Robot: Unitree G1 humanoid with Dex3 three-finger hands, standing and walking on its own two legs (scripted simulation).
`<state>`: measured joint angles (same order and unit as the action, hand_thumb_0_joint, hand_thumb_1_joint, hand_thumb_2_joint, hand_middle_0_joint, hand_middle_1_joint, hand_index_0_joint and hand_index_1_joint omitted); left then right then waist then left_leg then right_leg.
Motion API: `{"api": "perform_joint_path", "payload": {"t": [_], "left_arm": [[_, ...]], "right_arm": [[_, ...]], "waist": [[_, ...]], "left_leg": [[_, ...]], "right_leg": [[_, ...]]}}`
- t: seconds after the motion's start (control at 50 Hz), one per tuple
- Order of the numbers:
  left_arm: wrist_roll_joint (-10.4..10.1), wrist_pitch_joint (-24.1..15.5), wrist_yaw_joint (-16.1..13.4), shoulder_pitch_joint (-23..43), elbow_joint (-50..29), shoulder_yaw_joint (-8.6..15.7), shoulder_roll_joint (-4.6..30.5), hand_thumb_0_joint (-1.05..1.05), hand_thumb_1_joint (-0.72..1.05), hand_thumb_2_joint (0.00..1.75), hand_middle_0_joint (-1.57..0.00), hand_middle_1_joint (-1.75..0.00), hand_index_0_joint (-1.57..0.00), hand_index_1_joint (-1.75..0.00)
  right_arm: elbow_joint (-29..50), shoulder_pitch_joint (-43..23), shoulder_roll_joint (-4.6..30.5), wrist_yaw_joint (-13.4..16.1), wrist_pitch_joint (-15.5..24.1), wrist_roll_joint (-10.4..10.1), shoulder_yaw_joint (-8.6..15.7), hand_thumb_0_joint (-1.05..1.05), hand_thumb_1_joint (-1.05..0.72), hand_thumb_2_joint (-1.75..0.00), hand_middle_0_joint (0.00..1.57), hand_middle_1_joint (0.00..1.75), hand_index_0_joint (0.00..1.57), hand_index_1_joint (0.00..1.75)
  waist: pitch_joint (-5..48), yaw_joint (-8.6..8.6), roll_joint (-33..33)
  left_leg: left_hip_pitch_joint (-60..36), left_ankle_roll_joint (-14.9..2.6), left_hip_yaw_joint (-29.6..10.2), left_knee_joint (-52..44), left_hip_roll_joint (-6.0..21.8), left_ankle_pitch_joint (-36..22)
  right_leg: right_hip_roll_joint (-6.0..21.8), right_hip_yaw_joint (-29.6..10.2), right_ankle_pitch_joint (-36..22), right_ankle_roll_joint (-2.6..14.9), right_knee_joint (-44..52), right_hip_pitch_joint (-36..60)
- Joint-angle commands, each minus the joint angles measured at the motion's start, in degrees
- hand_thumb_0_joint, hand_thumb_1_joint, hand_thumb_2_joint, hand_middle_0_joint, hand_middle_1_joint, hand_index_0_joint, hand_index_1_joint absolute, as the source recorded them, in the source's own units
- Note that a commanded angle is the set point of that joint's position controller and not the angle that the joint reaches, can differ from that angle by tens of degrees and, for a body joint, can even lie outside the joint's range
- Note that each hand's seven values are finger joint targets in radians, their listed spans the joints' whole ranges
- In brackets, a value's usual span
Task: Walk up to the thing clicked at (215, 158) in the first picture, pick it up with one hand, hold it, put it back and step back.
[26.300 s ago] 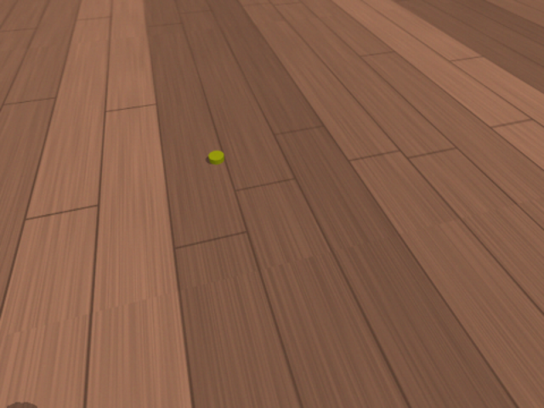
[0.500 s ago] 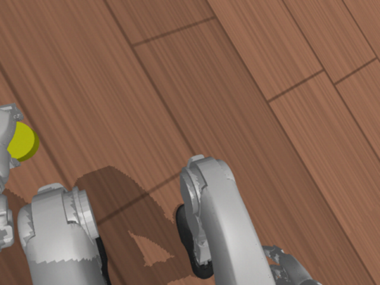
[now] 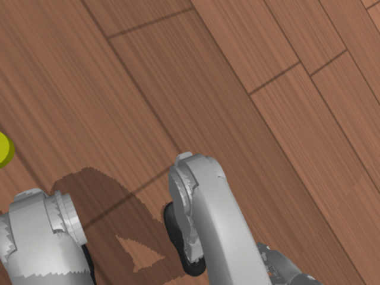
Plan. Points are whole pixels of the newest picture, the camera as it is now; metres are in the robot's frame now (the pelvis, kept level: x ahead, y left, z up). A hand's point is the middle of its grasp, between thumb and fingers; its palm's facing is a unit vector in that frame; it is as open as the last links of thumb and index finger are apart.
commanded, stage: rest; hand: left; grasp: from above
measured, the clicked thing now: out of the picture +0.42 +0.31 -0.26
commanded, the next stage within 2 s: open in 0.50 s
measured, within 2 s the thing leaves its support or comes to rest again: rests again in 0.20 s
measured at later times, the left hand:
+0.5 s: hand out of the picture +0.41 +0.32 -0.23, palm faces -0.42 -0.15 -0.89, open 10.9 cm
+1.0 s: hand out of the picture +0.41 +0.32 -0.23, palm faces -0.42 -0.13 -0.90, open 12.8 cm
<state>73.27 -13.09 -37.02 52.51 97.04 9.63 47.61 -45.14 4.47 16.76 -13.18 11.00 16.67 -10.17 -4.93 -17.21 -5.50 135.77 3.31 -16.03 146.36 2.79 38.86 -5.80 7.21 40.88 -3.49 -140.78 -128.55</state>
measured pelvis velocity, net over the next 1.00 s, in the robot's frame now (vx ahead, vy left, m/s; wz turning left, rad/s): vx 0.00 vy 0.01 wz -0.04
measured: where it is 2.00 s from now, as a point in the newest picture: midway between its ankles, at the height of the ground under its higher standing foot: (140, 270)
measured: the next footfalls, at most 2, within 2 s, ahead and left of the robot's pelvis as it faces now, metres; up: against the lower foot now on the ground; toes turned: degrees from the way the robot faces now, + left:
none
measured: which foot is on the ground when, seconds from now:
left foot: down 0.00-1.00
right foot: down 0.00-1.00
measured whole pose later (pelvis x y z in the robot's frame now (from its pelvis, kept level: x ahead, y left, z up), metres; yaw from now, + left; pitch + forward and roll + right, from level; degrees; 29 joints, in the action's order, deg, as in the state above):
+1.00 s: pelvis +0.00 +0.01 +0.00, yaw -3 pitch +24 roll -13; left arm 70.0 -11.6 -40.4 54.4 100.4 3.9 51.5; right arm -43.8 2.6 18.2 -17.1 17.8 17.3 -15.7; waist -8.0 -18.4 -8.1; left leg 133.8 2.9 -18.9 147.2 2.9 39.7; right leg -6.8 9.4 40.4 -4.3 -138.9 -125.3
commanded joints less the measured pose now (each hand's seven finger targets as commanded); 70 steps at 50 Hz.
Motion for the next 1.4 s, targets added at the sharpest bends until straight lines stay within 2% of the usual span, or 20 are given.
{"api": "perform_joint_path", "payload": {"t": [0.0, 0.02, 0.08, 0.1, 0.14, 0.18, 0.24, 0.28, 0.34, 0.5, 0.58, 0.72, 0.76, 0.78, 0.88, 0.94, 1.02, 1.16, 1.36, 1.38], "left_arm": [[-1.4, -0.8, -3.7, 15.0, -5.8, 0.1, 12.7, 0.00, 0.48, 0.77, -0.84, -0.76, -0.86, -0.74], [-1.1, -0.6, -4.1, 13.6, -4.6, 1.0, 13.4, 0.00, 0.46, 0.78, -0.83, -0.77, -0.86, -0.74], [-0.8, -0.3, -4.5, 15.0, -3.9, -0.6, 12.3, 0.00, 0.47, 0.78, -0.83, -0.77, -0.86, -0.75], [-1.2, -0.3, -4.5, 16.1, -4.0, -2.3, 11.1, 0.00, 0.48, 0.78, -0.84, -0.76, -0.87, -0.73], [-1.7, -0.1, -5.1, 15.2, -4.0, -1.3, 12.7, 0.00, 0.47, 0.77, -0.84, -0.75, -0.86, -0.72], [-1.5, 0.3, -5.0, 15.8, -3.0, -2.2, 12.2, 0.00, 0.48, 0.76, -0.85, -0.75, -0.87, -0.73], [-2.3, 0.7, -5.7, 13.3, -2.1, -0.6, 12.9, 0.00, 0.48, 0.74, -0.85, -0.74, -0.88, -0.72], [-1.9, 1.1, -5.1, 15.0, -1.9, -3.0, 11.5, 0.00, 0.49, 0.76, -0.85, -0.76, -0.88, -0.73], [-2.9, 0.9, -4.9, 14.3, -1.8, -1.8, 12.3, 0.00, 0.47, 0.75, -0.86, -0.73, -0.88, -0.71], [-2.6, 0.4, -5.5, 15.0, -1.1, -4.0, 12.0, 0.00, 0.45, 0.74, -0.84, -0.73, -0.86, -0.71], [-2.8, 0.2, -5.9, 14.9, -0.7, -4.3, 12.5, 0.00, 0.44, 0.71, -0.82, -0.72, -0.85, -0.70], [-3.5, 0.9, -6.5, 14.9, -1.2, -4.8, 12.1, 0.00, -0.12, 0.68, -0.34, -0.78, -0.37, -0.75], [-3.5, 1.1, -6.1, 15.7, -1.6, -5.4, 12.3, 0.00, -0.25, 0.74, -0.30, -0.80, -0.32, -0.79], [-3.5, 1.1, -6.3, 15.1, -1.5, -4.6, 12.9, 0.00, -0.28, 0.76, -0.26, -0.84, -0.28, -0.81], [-4.0, 1.4, -5.5, 15.6, -1.8, -5.8, 12.4, 0.00, -0.40, 0.85, -0.18, -0.90, -0.19, -0.89], [-4.2, 1.5, -5.5, 14.5, -1.5, -5.2, 12.4, 0.00, -0.44, 0.89, -0.14, -0.94, -0.15, -0.93], [-4.8, 1.5, -4.9, 15.3, -2.0, -6.2, 12.0, 0.00, -0.52, 0.95, -0.08, -1.01, -0.09, -1.00], [-5.0, 1.2, -5.0, 14.5, -2.4, -4.9, 12.9, 0.00, -0.51, 0.95, -0.06, -1.03, -0.08, -1.02], [-4.6, 0.9, -5.0, 14.9, -2.7, -5.7, 13.0, 0.00, -0.48, 0.92, -0.06, -1.05, -0.08, -1.02], [-5.0, 0.9, -5.4, 14.3, -2.6, -4.8, 13.6, 0.00, -0.48, 0.93, -0.06, -1.05, -0.08, -1.03]], "right_arm": [[-0.2, 8.9, 17.2, -0.3, 1.1, 0.0, 4.2, 0.00, -0.90, -0.90, 0.20, 0.30, 0.20, 0.30], [-0.3, 8.8, 17.0, -0.3, 1.1, 0.1, 3.8, 0.00, -0.90, -0.90, 0.20, 0.30, 0.20, 0.30], [-0.3, 9.1, 17.0, -0.9, 1.6, 0.6, 3.4, 0.00, -0.90, -0.90, 0.20, 0.30, 0.20, 0.30], [0.0, 8.5, 17.4, -1.2, 2.2, 0.5, 3.4, 0.00, -0.90, -0.90, 0.20, 0.30, 0.20, 0.30], [-0.3, 8.6, 18.1, -1.4, 2.6, 0.3, 3.4, 0.00, -0.90, -0.90, 0.20, 0.30, 0.20, 0.30], [0.2, 8.5, 17.9, -2.0, 3.4, 0.4, 3.0, 0.00, -0.90, -0.90, 0.20, 0.30, 0.20, 0.30], [-0.3, 8.5, 17.7, -2.1, 3.6, 0.3, 2.7, 0.00, -0.90, -0.90, 0.20, 0.30, 0.20, 0.30], [0.1, 7.7, 17.9, -2.4, 4.0, 0.4, 2.7, 0.00, -0.90, -0.90, 0.20, 0.30, 0.20, 0.30], [0.0, 8.2, 18.5, -2.5, 4.3, 0.1, 2.6, 0.00, -0.90, -0.90, 0.20, 0.30, 0.20, 0.30], [0.4, 7.2, 18.5, -3.1, 5.1, 0.4, 0.7, 0.00, -0.90, -0.90, 0.20, 0.30, 0.20, 0.30], [0.8, 6.5, 18.9, -3.1, 5.5, 0.6, 0.3, 0.00, -0.91, -0.90, 0.20, 0.30, 0.20, 0.30], [1.0, 6.6, 19.2, -3.4, 6.0, 0.6, -0.2, 0.00, -0.89, -0.90, 0.20, 0.30, 0.20, 0.30], [1.0, 6.4, 18.9, -3.4, 6.4, 0.3, -0.4, 0.00, -0.89, -0.90, 0.20, 0.30, 0.20, 0.30], [0.7, 6.7, 19.4, -3.3, 6.3, 0.5, -0.2, 0.00, -0.89, -0.90, 0.20, 0.30, 0.20, 0.30], [1.1, 6.1, 19.5, -3.6, 7.2, 0.0, -0.5, 0.00, -0.89, -0.90, 0.20, 0.30, 0.20, 0.30], [1.3, 7.2, 19.7, -3.7, 7.3, 0.1, -0.4, 0.00, -0.89, -0.90, 0.20, 0.30, 0.20, 0.30], [1.4, 6.4, 19.5, -4.0, 8.1, -0.4, -0.7, 0.00, -0.90, -0.90, 0.20, 0.30, 0.20, 0.30], [1.2, 7.8, 20.1, -3.9, 7.8, -0.2, -0.7, 0.00, -0.89, -0.90, 0.20, 0.30, 0.20, 0.30], [1.5, 6.8, 19.8, -4.0, 8.1, -0.3, -1.1, 0.00, -0.89, -0.90, 0.20, 0.30, 0.20, 0.30], [1.5, 6.8, 20.5, -3.7, 7.8, 0.0, -0.7, 0.00, -0.89, -0.90, 0.20, 0.30, 0.20, 0.30]], "waist": [[34.9, -1.40, 23.4], [35.3, -0.98, 23.0], [35.3, -2.43, 22.9], [34.2, -2.80, 23.3], [34.3, -2.55, 22.4], [33.6, -2.68, 23.7], [34.0, -1.66, 23.5], [32.5, -2.89, 23.5], [32.7, -2.70, 23.6], [30.9, -3.97, 23.2], [30.5, -3.59, 24.1], [30.6, -3.90, 23.7], [29.9, -4.12, 24.5], [30.5, -3.77, 24.5], [29.0, -4.21, 24.1], [29.8, -4.07, 23.8], [29.0, -4.22, 24.4], [30.4, -4.11, 23.8], [29.3, -4.41, 25.4], [29.9, -4.43, 24.2]], "left_leg": [[-26.8, -3.63, 9.0, -13.0, 0.6, -7.8], [-27.2, -3.64, 8.9, -13.1, 0.7, -8.3], [-27.7, -3.72, 8.8, -11.9, 0.8, -9.5], [-26.6, -3.76, 8.8, -11.9, 0.7, -8.5], [-27.1, -3.76, 8.6, -12.2, 0.8, -8.8], [-27.5, -3.59, 8.5, -12.1, 0.9, -8.8], [-27.3, -3.49, 8.4, -12.8, 1.1, -8.9], [-27.0, -3.48, 8.2, -12.7, 1.0, -7.6], [-28.2, -3.39, 7.7, -13.3, 1.1, -8.6], [-27.6, -3.44, 7.2, -12.7, 1.3, -8.3], [-27.9, -3.29, 6.9, -13.2, 1.4, -7.6], [-27.9, -3.19, 6.7, -13.2, 1.6, -7.8], [-28.1, -3.08, 6.8, -13.1, 1.5, -7.0], [-28.4, -3.05, 6.5, -13.5, 1.7, -7.6], [-28.1, -2.98, 6.2, -13.2, 1.6, -6.7], [-28.4, -3.02, 6.4, -13.5, 1.7, -7.3], [-28.4, -2.92, 6.2, -13.0, 1.6, -7.8], [-28.7, -3.00, 6.1, -13.5, 1.7, -8.9], [-29.4, -2.82, 6.3, -13.1, 1.8, -8.8], [-29.0, -2.95, 6.1, -13.8, 1.9, -8.6]], "right_leg": [[-1.5, 7.8, -14.0, 4.38, 14.7, 17.7], [-1.7, 7.8, -14.8, 4.33, 14.8, 18.4], [-1.8, 7.8, -16.7, 4.02, 14.3, 18.9], [-1.6, 7.6, -15.6, 4.03, 14.5, 17.9], [-1.7, 8.1, -15.6, 3.92, 15.2, 19.0], [-1.9, 7.8, -15.9, 4.05, 14.4, 18.5], [-2.2, 8.2, -15.7, 4.07, 15.2, 19.9], [-2.0, 8.8, -14.5, 4.15, 14.6, 18.0], [-2.1, 9.1, -15.4, 4.17, 14.8, 18.9], [-2.3, 9.5, -15.6, 3.97, 15.0, 19.0], [-2.5, 9.5, -14.7, 4.13, 14.9, 18.8], [-2.8, 9.9, -15.0, 3.96, 15.4, 19.4], [-2.5, 9.8, -14.2, 4.04, 15.0, 18.9], [-2.8, 10.1, -14.6, 4.08, 15.2, 19.0], [-2.5, 10.3, -14.2, 3.96, 14.8, 18.1], [-2.8, 10.0, -14.8, 3.96, 15.4, 19.8], [-2.4, 10.3, -15.3, 3.88, 14.8, 18.8], [-2.8, 10.5, -16.2, 3.83, 15.6, 20.7], [-2.5, 10.3, -16.2, 3.87, 15.1, 20.1], [-2.9, 10.3, -16.0, 3.84, 16.4, 21.1]]}}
